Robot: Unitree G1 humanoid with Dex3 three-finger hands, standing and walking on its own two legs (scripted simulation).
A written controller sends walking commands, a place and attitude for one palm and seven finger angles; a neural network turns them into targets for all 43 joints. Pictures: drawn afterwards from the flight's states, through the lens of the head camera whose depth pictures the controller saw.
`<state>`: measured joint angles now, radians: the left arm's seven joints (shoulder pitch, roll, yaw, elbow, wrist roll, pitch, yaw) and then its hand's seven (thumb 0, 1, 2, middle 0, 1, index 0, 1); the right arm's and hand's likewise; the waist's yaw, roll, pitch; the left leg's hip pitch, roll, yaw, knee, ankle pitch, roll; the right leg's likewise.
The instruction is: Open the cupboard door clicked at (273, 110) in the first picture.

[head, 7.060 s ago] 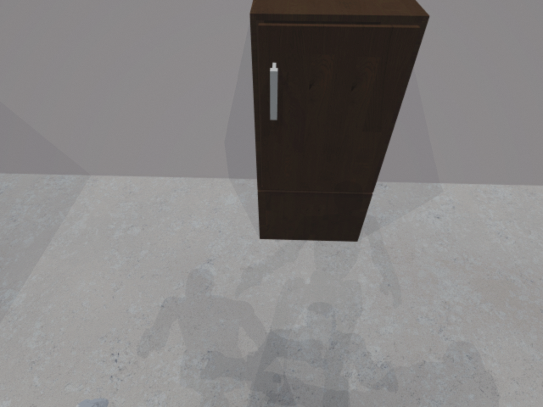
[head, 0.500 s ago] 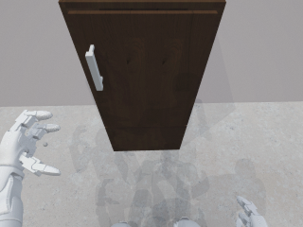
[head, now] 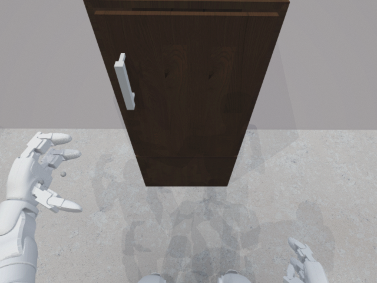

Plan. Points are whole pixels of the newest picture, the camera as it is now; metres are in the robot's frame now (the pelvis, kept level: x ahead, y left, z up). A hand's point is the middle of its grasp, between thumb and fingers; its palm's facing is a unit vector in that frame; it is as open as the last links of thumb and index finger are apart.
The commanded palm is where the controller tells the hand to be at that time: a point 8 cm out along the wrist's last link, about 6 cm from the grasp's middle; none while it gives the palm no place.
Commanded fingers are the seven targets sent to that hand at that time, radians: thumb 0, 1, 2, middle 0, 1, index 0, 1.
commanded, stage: move the hooked fingers beside the handle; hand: left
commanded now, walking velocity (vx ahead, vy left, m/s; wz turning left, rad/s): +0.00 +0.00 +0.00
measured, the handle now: (126, 82) +0.60 +0.21 +0.05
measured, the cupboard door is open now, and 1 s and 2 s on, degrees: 0 0 0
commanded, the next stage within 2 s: none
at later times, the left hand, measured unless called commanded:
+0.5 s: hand (82, 139) +0.39 +0.26 +0.06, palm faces +0.05 -1.00 -0.02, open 14.0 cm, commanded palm +0.37 +0.31 +0.06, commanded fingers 0.00 -0.50 0.30 -0.30 -1.20 -0.30 -1.20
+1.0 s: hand (95, 113) +0.47 +0.26 +0.06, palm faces +0.04 -1.00 -0.02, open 14.0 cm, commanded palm +0.46 +0.31 +0.05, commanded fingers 0.00 -0.50 0.30 -0.30 -1.20 -0.30 -1.20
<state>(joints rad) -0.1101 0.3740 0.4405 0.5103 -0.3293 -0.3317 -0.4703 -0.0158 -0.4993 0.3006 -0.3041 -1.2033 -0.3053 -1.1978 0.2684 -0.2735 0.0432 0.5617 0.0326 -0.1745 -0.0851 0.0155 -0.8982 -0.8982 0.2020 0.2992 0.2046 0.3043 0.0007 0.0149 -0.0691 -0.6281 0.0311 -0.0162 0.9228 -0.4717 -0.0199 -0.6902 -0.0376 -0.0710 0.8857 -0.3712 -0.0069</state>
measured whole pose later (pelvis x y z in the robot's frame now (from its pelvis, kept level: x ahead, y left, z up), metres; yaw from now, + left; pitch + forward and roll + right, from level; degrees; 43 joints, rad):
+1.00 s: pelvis -0.01 +0.01 -0.02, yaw -2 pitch +19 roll -2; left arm -0.80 0.63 0.52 1.16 -0.14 -0.38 -0.42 -0.02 -0.50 0.30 -0.30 -1.20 -0.30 -1.20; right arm 0.36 -0.29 0.04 0.61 0.01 0.00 -0.06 0.01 -0.90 -0.90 0.20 0.30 0.20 0.30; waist -0.14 0.00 -0.08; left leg -0.88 0.05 -0.01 1.04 -0.50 -0.01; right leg -0.94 -0.02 -0.06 0.96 -0.36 0.00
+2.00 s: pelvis +0.02 +0.02 -0.02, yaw -3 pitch +25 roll -5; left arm -0.95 0.73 0.55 1.21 -0.06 -0.34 -0.37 -0.02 -0.50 0.30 -0.30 -1.20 -0.31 -1.20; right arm 0.40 -0.27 0.06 0.57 -0.03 0.13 -0.01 0.01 -0.90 -0.90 0.20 0.30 0.21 0.30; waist -0.21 0.02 -0.09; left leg -0.97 0.07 -0.02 1.07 -0.54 0.01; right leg -0.99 0.01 -0.07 0.93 -0.37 0.02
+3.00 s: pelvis +0.01 +0.02 -0.03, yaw -3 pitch +24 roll -4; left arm -0.98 0.63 0.47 1.21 -0.06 -0.38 -0.27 -0.02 -0.50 0.30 -0.30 -1.20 -0.29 -1.21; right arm 0.40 -0.27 0.05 0.60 -0.04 0.10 0.00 0.01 -0.90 -0.90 0.20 0.30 0.20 0.30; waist -0.20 0.02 -0.09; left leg -0.99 0.06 -0.03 1.08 -0.53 0.00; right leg -1.02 -0.01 -0.07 0.96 -0.37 0.01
